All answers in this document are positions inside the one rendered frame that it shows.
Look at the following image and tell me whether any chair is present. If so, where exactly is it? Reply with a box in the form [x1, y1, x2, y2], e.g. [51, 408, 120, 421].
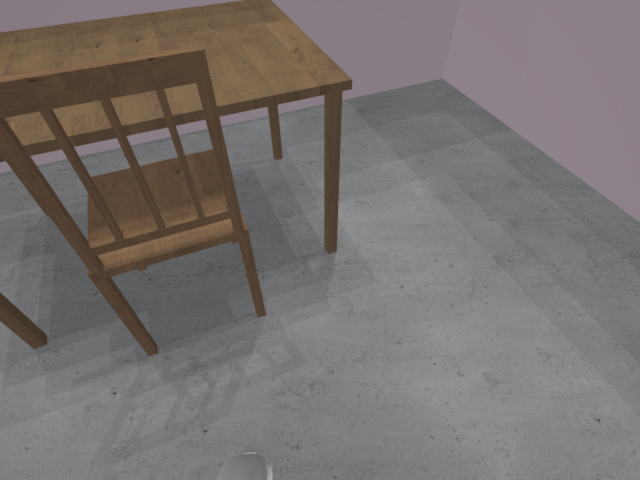
[0, 45, 266, 356]

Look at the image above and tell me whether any table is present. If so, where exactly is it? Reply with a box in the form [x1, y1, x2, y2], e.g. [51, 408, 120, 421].
[0, 0, 352, 349]

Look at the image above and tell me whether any robot left thigh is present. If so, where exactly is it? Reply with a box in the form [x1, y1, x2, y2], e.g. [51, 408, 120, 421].
[216, 454, 274, 480]

